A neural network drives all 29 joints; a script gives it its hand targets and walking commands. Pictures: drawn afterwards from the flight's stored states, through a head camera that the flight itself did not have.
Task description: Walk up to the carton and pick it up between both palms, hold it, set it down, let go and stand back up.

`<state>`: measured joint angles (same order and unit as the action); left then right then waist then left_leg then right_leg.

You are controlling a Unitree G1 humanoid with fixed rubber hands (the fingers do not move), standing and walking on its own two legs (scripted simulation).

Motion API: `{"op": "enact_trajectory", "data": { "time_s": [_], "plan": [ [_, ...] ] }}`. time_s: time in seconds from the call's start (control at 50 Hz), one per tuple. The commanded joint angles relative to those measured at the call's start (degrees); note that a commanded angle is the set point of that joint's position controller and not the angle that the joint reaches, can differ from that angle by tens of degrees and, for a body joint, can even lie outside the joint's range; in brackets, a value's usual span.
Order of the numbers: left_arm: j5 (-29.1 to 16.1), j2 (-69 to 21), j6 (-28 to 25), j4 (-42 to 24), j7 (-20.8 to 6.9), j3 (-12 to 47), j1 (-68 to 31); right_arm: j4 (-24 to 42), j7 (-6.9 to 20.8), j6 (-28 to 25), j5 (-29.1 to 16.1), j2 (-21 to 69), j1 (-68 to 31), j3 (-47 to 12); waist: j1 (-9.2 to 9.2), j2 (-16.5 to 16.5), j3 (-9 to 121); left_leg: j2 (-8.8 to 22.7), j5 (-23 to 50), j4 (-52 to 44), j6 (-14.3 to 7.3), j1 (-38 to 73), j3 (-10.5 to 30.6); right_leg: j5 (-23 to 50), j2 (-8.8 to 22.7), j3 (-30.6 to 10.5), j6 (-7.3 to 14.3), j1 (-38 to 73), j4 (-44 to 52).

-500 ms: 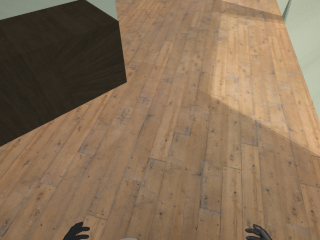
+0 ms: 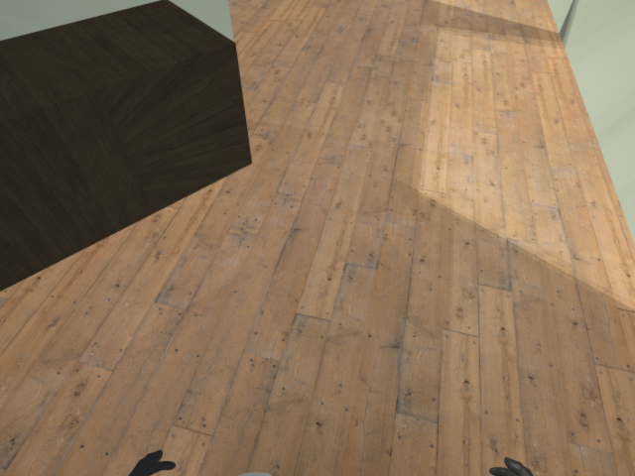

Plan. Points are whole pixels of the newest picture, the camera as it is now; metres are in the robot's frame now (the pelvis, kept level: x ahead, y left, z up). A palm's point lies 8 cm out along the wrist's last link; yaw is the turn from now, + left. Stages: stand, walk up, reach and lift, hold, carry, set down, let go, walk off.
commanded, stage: stand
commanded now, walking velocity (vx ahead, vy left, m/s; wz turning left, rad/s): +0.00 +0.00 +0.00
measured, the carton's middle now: out of the picture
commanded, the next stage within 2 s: walk up in 0.42 s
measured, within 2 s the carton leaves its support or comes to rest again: neither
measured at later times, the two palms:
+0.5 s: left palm out of the picture +0.07 +0.24 -0.12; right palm out of the picture +0.08 -0.27 -0.11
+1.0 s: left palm out of the picture -0.01 +0.40 -0.10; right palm out of the picture +0.15 -0.21 -0.09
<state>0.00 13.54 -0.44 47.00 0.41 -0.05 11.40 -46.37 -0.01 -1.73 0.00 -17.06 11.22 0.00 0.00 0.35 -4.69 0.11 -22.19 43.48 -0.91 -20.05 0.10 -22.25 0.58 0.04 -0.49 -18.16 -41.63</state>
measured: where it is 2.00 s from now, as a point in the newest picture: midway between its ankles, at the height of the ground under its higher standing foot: outside the picture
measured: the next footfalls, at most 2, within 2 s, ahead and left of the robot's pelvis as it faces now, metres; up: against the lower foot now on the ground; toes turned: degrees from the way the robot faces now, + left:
left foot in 0.88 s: +0.08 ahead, +0.19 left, +0.00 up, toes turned +15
right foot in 1.26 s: +0.14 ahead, +0.03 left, +0.00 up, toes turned +14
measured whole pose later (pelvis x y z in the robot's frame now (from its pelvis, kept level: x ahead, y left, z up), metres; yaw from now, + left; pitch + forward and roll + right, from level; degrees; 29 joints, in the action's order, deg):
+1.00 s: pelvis -0.02 +0.07 +0.00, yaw +15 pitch -3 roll -2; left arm 0.0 23.1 -3.3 50.6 0.6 -3.7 11.4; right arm -49.8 6.7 0.6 0.0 -24.9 11.2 1.5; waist 0.1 0.4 -4.2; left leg 0.0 -16.5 44.2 -2.7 -25.3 -0.2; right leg -26.1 5.9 4.9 -1.6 -23.1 -59.7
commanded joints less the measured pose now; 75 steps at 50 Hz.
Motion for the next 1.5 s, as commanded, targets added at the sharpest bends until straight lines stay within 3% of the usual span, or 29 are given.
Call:
{"op": "enact_trajectory", "data": {
  "time_s": [0.0, 0.58, 0.6, 0.62, 0.64, 0.66, 0.7, 0.78, 0.82, 0.84, 0.86, 0.88, 0.9, 0.92, 0.94, 0.96, 1.0, 1.04, 1.16, 1.18, 1.2, 1.22, 1.24, 1.26, 1.28, 1.3, 1.32, 1.36, 1.48],
  "plan": [
    [0.7, 16.1, -2.8, -1.4, 0.6, -5.5, -3.2, 1.1, -1.2, -2.2, 1.0, -13.7, -2.3, 4.3, -0.21, 0.8, 10.1, 6.0, 22.3, -9.1, -4.0, 5.0, 7.1, 20.6, 5.0, -4.5, 5.2, 4.7, 6.2],
    [0.9, 15.7, -2.6, 2.3, 0.2, -4.9, -4.2, -2.6, -1.0, -2.0, 1.1, -13.7, -3.0, 4.0, -0.14, -0.8, 7.7, 5.8, 14.8, -12.5, -3.2, 4.5, 7.8, 13.9, 5.5, -6.1, 4.9, 3.5, 10.7],
    [0.9, 26.3, -4.1, 0.1, 0.9, -9.3, 3.7, 4.8, 2.5, 0.0, 3.1, -18.9, -3.2, 6.7, -4.13, 0.3, 9.1, 2.8, 6.1, -7.9, -5.0, -12.9, 12.5, -3.4, 9.0, -8.6, 7.3, 17.9, 11.2],
    [1.4, 29.4, -4.8, 1.0, 1.6, -10.5, 9.4, 6.7, 3.9, 1.1, 3.1, -15.9, -6.8, 6.0, -6.70, -7.1, 8.2, -0.3, -0.4, 1.2, -2.1, -23.6, 4.4, -11.9, 19.8, -20.2, 12.3, 25.6, 21.3],
    [1.8, 30.4, -5.2, 0.0, 2.0, -10.8, 8.3, 7.6, 4.4, 1.9, 4.4, -15.3, -8.9, 5.9, -6.37, -9.7, 6.3, 3.0, -7.2, 12.9, -0.8, -27.2, 2.6, -10.5, 30.6, -28.9, 16.2, 22.5, 27.1],
    [1.6, 29.7, -5.6, -1.4, 2.2, -10.9, 4.6, 7.2, 4.9, 2.4, 4.7, -17.2, -9.0, 6.4, -5.19, -3.4, 4.5, 5.3, -6.2, 16.6, 0.0, -26.7, 4.8, -9.5, 32.0, -28.2, 17.2, 18.5, 27.2],
    [1.6, 29.0, -6.0, -2.0, 2.5, -11.1, 1.6, 6.8, 6.2, 2.3, 4.3, -18.2, -7.4, 7.7, -2.97, -0.1, 1.5, 7.9, -3.3, 18.2, 1.3, -23.4, 6.5, -6.9, 28.9, -21.0, 15.7, 12.5, 26.2],
    [2.2, 29.3, -6.6, -1.6, 1.7, -11.4, -0.1, 7.0, 7.7, 2.4, 3.1, -18.7, -5.5, 9.1, -1.41, -7.6, 2.2, 7.7, -4.3, 9.0, 1.4, -16.6, 3.2, 0.0, 24.2, -6.7, 13.6, 8.3, 22.9],
    [2.9, 30.4, -6.3, -2.1, 1.1, -11.6, -3.8, 5.9, 8.0, 2.2, 2.9, -18.5, -2.3, 9.1, 1.21, -10.8, 5.0, 6.9, -6.7, 1.3, 0.2, -7.4, -0.2, -0.6, 22.5, -0.8, 12.4, 5.1, 19.2],
    [3.0, 30.0, -5.8, -2.2, 0.8, -11.4, -6.5, 3.6, 7.9, 1.9, 2.7, -18.1, 3.3, 9.1, 4.90, -8.9, 7.6, 5.5, -2.3, -6.1, -0.6, 2.2, -2.3, -2.7, 19.4, 4.5, 10.4, 0.8, 12.1],
    [3.3, 25.8, -5.0, -2.4, 0.5, -10.3, -7.5, -0.6, 7.4, 1.5, 2.9, -19.3, 12.2, 9.8, 9.15, 1.2, 11.7, 0.4, -1.9, -8.7, -2.5, 16.5, -3.0, -6.1, 15.2, 10.1, 7.1, -7.4, -2.4],
    [2.5, 20.2, -4.2, -3.3, 0.1, -8.2, -7.4, -1.9, 6.2, 1.3, 3.4, -24.0, 16.6, 11.0, 12.26, 19.7, 8.3, 4.7, -15.4, -19.7, -7.7, 23.6, 16.2, -10.0, 6.3, 14.1, 3.8, -24.1, -23.4],
    [0.9, 18.3, -4.3, -5.9, 0.3, -6.9, -9.3, 0.1, 5.8, 0.7, 2.9, -28.1, 11.8, 11.1, 9.88, 24.6, 4.4, 13.3, -21.9, -33.5, -12.4, 18.7, 44.1, -13.3, -0.5, 7.7, 2.0, -34.1, -30.2],
    [0.7, 22.1, -4.5, -4.8, 0.3, -7.3, -9.7, 1.1, 5.4, 0.8, 2.3, -28.8, 8.3, 11.3, 7.22, 12.0, 2.6, 15.7, -26.9, -35.9, -13.4, 12.0, 47.7, -10.7, 2.4, 1.8, 2.3, -30.6, -31.4],
    [0.5, 23.1, -5.0, -3.2, 0.0, -7.1, -7.4, 2.0, 5.0, 1.0, 2.0, -27.9, 5.5, 11.0, 5.13, 8.3, 2.0, 14.8, -27.3, -35.8, -12.8, 9.5, 44.3, -8.4, 3.5, 0.6, 2.4, -27.8, -30.0],
    [0.6, 23.9, -5.2, -1.7, -0.2, -7.3, -4.4, 3.0, 4.7, 1.2, 1.9, -26.0, 2.5, 10.3, 3.45, 8.1, 2.9, 12.7, -22.2, -33.5, -11.0, 9.2, 38.1, -4.9, 4.2, -0.3, 2.1, -24.0, -26.6],
    [0.9, 24.2, -5.1, 0.0, -0.2, -7.8, 0.4, 4.5, 4.8, 1.3, 2.1, -22.6, -0.1, 9.2, 1.68, 9.6, 4.8, 10.3, -14.8, -31.1, -10.3, 6.8, 30.5, -2.5, 4.0, 0.6, 1.7, -17.0, -18.9],
    [0.8, 23.8, -5.1, 0.0, -0.3, -7.8, 0.7, 5.1, 5.4, 1.3, 2.3, -22.1, -0.5, 8.8, 1.46, 9.0, 4.9, 10.1, -13.9, -30.5, -11.9, 5.7, 28.6, -3.3, 3.0, 1.3, 1.6, -14.1, -13.3],
    [0.6, 22.1, -6.1, -0.5, 0.1, -7.7, 1.1, 5.8, 6.2, 1.9, 2.7, -21.4, 0.6, 8.4, 2.27, 9.4, 5.3, 11.4, -12.5, -29.8, -15.3, 5.8, 30.5, -4.6, 0.7, 2.1, 2.1, -8.5, 0.8],
    [0.6, 21.8, -6.5, -0.1, 0.3, -7.7, 3.1, 6.4, 6.3, 2.1, 2.5, -21.2, -0.9, 8.3, 1.15, 8.9, 7.0, 10.3, -11.1, -27.3, -14.5, 4.1, 28.5, -2.2, 0.4, 2.0, 2.7, -3.6, 5.8],
    [0.6, 21.3, -7.0, 1.2, 0.6, -7.8, 6.5, 7.4, 6.4, 2.4, 2.4, -20.3, -4.0, 7.9, -1.66, 7.7, 8.0, 7.8, -10.4, -23.0, -12.3, -2.4, 24.1, 2.8, 0.4, 2.0, 3.6, 6.0, 13.7],
    [1.0, 22.8, -7.4, 2.7, 1.1, -8.5, 11.6, 8.2, 6.5, 2.6, 2.0, -18.6, -6.9, 7.3, -5.16, 5.3, 9.2, 3.6, -11.6, -17.8, -7.8, -13.5, 17.9, 6.3, 0.7, 1.4, 4.4, 21.0, 20.1],
    [2.0, 27.2, -7.6, 3.3, 1.8, -9.8, 16.4, 8.5, 6.2, 2.4, 1.7, -15.3, -6.8, 6.3, -7.43, -4.9, 11.2, -3.0, -12.4, -5.1, -2.4, -24.0, 10.2, -3.1, 10.0, -11.0, 5.3, 31.7, 26.6],
    [2.5, 32.9, -7.5, 1.6, 2.7, -11.5, 12.7, 7.9, 6.0, 2.4, 2.2, -13.5, -7.4, 5.5, -7.41, -11.9, 8.5, -6.1, -6.7, 11.1, 0.8, -30.5, 5.9, -20.9, 28.9, -33.6, 8.4, 26.5, 34.5],
    [2.5, 33.0, -7.5, -0.6, 3.1, -11.5, 6.6, 6.5, 5.8, 2.5, 2.8, -19.0, -7.1, 6.5, -5.57, -1.9, 5.7, -0.9, -3.3, 17.5, 1.0, -30.7, 10.5, -24.1, 31.8, -36.0, 10.2, 20.5, 34.8],
    [2.3, 31.8, -7.6, -1.2, 2.7, -11.1, 3.0, 4.8, 6.1, 2.3, 2.6, -21.7, -4.6, 7.2, -3.05, 2.4, 4.9, 1.8, -1.1, 18.7, 1.1, -27.7, 10.3, -21.4, 30.7, -31.6, 10.5, 16.9, 33.4],
    [1.8, 29.6, -7.9, -0.9, 2.3, -10.7, 1.5, 3.7, 6.6, 2.3, 2.4, -22.2, -2.8, 7.7, -1.43, 2.6, 3.5, 3.4, 1.3, 18.9, 1.4, -25.3, 10.0, -15.9, 26.7, -24.3, 9.2, 15.2, 32.2],
    [1.3, 27.9, -8.2, -0.5, 1.8, -10.4, 1.8, 2.6, 7.4, 2.4, 2.2, -21.1, -1.3, 8.1, -1.06, -1.2, 4.2, 4.5, 4.2, 17.8, 2.1, -21.5, 6.8, -10.1, 21.6, -12.9, 7.2, 14.5, 31.4],
    [1.7, 30.4, -7.6, -0.4, 0.2, -11.0, 3.9, 4.7, 7.5, 1.7, 2.1, -19.5, -8.1, 7.4, -4.58, -4.9, 1.5, 6.7, -0.2, 8.0, 2.2, -20.5, 2.3, -11.4, 24.0, -6.8, 13.2, 13.5, 28.5]
  ]
}}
